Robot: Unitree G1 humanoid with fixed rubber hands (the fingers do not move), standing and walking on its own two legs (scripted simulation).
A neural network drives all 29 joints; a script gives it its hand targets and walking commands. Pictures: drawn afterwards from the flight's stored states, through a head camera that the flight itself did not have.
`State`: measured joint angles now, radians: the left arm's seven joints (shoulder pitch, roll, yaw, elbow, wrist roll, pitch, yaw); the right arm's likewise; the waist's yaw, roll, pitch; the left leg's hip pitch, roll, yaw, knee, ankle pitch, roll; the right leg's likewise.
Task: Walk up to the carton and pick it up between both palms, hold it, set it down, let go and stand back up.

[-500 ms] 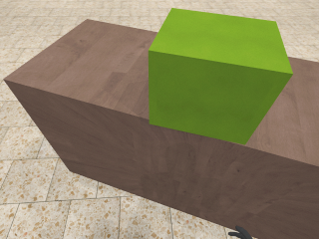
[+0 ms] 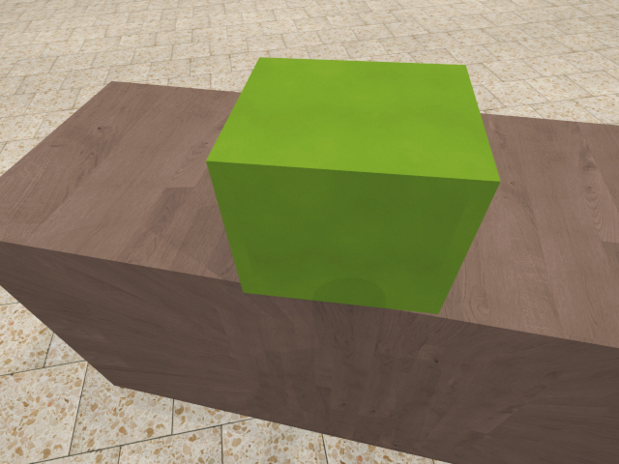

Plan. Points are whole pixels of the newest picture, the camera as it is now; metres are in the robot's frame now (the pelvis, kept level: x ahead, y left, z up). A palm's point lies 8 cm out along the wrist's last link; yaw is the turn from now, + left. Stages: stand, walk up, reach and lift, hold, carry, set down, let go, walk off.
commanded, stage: walk up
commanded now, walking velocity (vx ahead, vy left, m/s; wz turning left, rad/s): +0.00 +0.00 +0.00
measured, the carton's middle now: (348, 184) +0.47 -0.07 +0.11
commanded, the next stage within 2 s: none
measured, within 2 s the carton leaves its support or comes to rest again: neither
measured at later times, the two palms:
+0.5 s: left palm out of the picture +0.00 +0.19 -0.15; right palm out of the picture +0.02 -0.24 -0.15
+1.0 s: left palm out of the picture +0.12 +0.12 -0.16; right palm out of the picture +0.03 -0.31 -0.15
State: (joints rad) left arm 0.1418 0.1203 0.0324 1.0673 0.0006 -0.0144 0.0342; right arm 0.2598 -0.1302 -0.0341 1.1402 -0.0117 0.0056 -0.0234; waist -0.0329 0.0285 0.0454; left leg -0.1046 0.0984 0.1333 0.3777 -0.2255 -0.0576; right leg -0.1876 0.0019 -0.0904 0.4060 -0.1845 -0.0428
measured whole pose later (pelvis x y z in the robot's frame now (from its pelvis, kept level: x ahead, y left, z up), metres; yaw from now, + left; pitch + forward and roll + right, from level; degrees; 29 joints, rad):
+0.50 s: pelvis +0.02 -0.03 -0.01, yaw -1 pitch -1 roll +0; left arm 0.30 0.13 0.05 1.13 0.00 0.01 0.02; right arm 0.24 -0.11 -0.06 1.14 -0.01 0.02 -0.07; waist 0.01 0.00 0.04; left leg -0.12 0.16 0.13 0.44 -0.28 -0.11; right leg -0.23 0.05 -0.09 0.50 -0.24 -0.07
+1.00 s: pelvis +0.02 -0.08 -0.01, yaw -7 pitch -1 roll +0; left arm 0.16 0.15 0.02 1.01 0.01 0.03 0.04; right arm 0.21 -0.13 -0.04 1.06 -0.01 0.02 -0.03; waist 0.01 -0.03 0.05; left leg -0.21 0.02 0.11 0.57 -0.33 0.02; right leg -0.30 0.01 -0.06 0.57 -0.26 -0.04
